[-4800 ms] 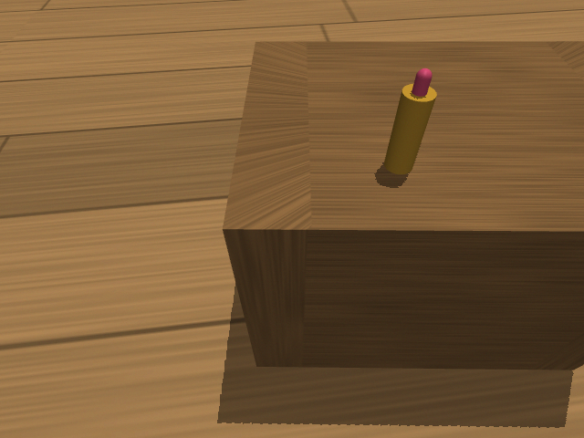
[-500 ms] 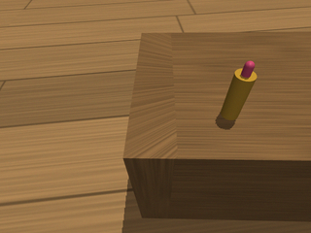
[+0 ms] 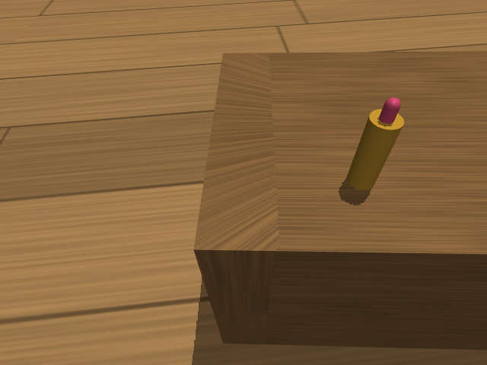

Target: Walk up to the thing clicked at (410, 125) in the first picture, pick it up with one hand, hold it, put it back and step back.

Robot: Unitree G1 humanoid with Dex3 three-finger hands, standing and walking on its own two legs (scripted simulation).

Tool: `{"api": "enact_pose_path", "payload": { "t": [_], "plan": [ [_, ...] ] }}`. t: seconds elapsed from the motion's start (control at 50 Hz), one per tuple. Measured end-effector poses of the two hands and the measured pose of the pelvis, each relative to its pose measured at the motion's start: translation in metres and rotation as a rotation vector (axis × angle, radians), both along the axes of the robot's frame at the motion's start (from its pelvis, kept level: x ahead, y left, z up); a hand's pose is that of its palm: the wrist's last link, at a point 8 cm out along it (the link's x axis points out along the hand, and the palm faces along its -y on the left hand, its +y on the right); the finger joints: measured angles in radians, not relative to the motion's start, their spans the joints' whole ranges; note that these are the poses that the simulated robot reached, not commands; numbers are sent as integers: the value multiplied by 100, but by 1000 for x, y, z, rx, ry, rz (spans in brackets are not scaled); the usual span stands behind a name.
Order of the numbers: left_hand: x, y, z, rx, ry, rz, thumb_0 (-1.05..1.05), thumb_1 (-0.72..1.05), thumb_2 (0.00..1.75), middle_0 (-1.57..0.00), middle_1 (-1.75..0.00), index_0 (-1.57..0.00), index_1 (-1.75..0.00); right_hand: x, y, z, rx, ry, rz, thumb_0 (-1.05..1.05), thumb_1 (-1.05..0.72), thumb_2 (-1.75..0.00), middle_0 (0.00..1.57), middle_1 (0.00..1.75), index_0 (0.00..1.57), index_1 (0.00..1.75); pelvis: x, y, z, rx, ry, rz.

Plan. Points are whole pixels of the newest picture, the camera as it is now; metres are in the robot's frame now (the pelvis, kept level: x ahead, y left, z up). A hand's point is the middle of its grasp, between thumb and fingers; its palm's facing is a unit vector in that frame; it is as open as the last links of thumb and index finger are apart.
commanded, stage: stand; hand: right
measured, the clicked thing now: (375, 145) +0.49 -0.24 +0.07
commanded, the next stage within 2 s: rise first in 0.54 s
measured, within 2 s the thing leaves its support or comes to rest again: neither
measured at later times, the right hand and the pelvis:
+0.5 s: hand out of the picture +0.06 -0.25 -0.16, palm faces -0.04 +0.94 -0.33, open 7.4 cm; pelvis +0.00 +0.00 +0.00, yaw +0 degrees
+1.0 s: hand (403, 347) +0.17 -0.25 -0.10, palm faces +0.22 +0.91 -0.36, open 13.6 cm; pelvis +0.00 +0.01 -0.01, yaw +0 degrees
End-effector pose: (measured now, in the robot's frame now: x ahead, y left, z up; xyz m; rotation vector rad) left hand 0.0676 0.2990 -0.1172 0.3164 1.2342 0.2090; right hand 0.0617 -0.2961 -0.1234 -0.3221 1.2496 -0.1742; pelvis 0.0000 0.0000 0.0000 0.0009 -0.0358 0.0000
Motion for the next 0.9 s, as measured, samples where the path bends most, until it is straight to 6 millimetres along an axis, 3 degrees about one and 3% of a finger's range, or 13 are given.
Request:
{"api": "enact_pose_path", "payload": {
  "t": [0.66, 0.76, 0.84, 0.9],
  "plan": [
    [0, 4, -2, -3, 0, -1, 0, 90, 89, -21, -30, -21, -30, -2, 4, 2, -6, 5, -8, 0, -91, -90, 20, 30, 20, 30, 1, 5, 0, -2, 0, 1],
    [35, -5, 2, -21, -201, 24, 0, 80, 79, -15, -22, -15, -22, 36, 16, 7, 12, -201, -46, 1, -80, -80, 15, 21, 14, 21, -10, 6, -6, 2, 31, 0],
    [66, -9, 7, -18, -308, 33, 0, 60, 60, -11, -14, -10, -15, 72, 17, 17, -3, -343, -78, 1, -61, -60, 11, 14, 11, 14, -15, 8, -9, 3, 71, -4],
    [76, -11, 14, -22, -363, 36, 0, 43, 43, -9, -11, -9, -10, 85, 13, 31, -22, -426, -93, 0, -44, -45, 9, 10, 9, 10, -11, 10, -8, 2, 83, -4]
  ]
}}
